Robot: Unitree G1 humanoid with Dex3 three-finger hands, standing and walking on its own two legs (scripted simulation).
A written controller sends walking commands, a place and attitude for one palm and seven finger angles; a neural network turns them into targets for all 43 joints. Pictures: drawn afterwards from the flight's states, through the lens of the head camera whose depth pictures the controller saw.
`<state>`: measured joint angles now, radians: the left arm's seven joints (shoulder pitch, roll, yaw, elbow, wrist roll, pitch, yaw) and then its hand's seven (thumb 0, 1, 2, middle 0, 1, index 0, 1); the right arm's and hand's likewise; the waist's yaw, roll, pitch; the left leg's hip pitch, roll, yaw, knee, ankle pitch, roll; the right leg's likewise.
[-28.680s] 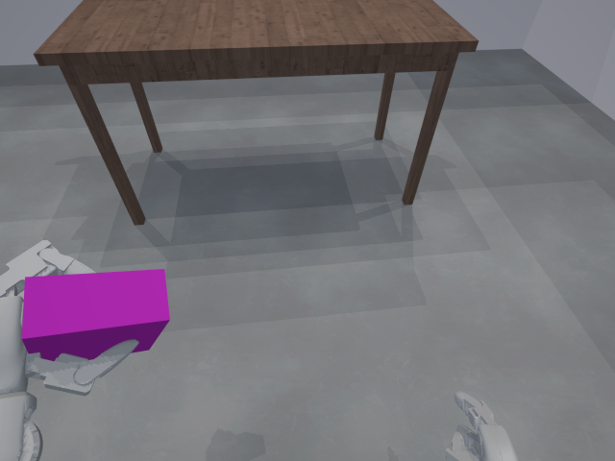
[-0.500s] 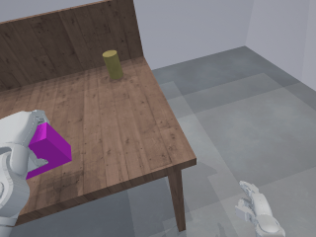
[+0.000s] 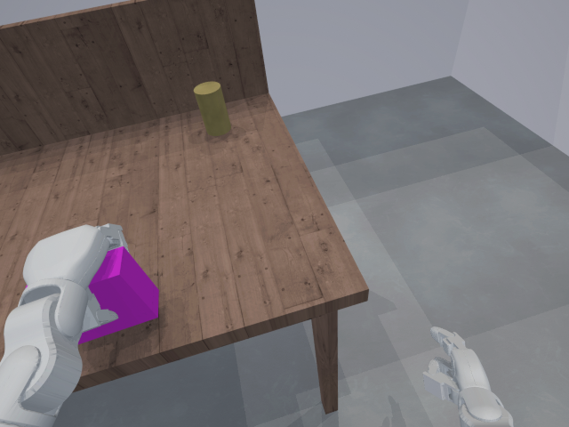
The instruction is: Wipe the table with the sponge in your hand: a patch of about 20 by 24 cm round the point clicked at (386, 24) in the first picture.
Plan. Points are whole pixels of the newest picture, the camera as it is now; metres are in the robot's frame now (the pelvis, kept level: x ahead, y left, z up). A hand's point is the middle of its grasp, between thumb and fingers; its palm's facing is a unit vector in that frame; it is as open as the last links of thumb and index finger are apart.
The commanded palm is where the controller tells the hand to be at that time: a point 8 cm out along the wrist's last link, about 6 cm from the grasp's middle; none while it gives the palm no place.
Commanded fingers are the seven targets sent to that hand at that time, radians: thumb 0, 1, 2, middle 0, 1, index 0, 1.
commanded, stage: move the sponge above the wiping area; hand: left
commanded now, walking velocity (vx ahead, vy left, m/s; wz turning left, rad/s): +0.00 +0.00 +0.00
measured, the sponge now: (103, 304) +0.23 +0.30 +0.07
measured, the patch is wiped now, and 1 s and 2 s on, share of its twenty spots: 0.00 0.00 0.00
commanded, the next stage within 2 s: none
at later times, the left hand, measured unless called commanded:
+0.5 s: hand (116, 284) +0.25 +0.27 +0.10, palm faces -0.04 -0.10 -0.99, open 9.2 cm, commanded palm +0.23 +0.29 +0.20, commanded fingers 0.00 0.10 1.30 -1.20 -1.60 -1.20 -1.60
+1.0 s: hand (115, 270) +0.26 +0.27 +0.12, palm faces +0.04 -0.04 -1.00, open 9.2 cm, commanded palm +0.23 +0.29 +0.20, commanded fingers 0.00 0.10 1.30 -1.20 -1.60 -1.20 -1.60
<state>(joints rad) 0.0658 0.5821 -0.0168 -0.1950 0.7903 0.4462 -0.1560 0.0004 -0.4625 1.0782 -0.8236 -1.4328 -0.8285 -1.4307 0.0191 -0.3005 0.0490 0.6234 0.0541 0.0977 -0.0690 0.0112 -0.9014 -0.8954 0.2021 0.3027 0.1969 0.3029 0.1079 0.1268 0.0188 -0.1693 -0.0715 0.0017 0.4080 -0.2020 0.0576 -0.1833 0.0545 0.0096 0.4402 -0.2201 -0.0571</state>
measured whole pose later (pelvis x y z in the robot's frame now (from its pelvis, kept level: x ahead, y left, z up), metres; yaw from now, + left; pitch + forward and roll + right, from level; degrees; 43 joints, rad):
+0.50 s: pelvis +0.01 +0.01 +0.00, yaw +0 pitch -2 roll +0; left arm 0.07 0.55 -0.11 -0.23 0.86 0.40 -0.11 0.00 -0.46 1.07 -0.83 -1.43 -0.83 -1.43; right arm 0.02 -0.29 0.05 0.63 0.04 0.12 -0.06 0.01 -0.90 -0.90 0.20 0.30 0.20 0.30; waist 0.13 0.11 0.02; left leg -0.14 -0.08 0.00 0.39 -0.20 0.06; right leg -0.16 0.05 0.01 0.43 -0.22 -0.05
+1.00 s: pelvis +0.01 -0.01 +0.00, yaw -1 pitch -3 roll +0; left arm 0.07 0.59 -0.06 -0.21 0.86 0.28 -0.07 0.00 -0.47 1.08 -0.83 -1.43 -0.84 -1.43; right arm 0.05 -0.27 0.05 0.65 0.03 0.10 -0.07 0.01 -0.90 -0.90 0.20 0.30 0.20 0.30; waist 0.13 0.10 0.02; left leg -0.13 -0.06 0.00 0.39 -0.21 0.05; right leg -0.14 0.07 0.01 0.42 -0.22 -0.07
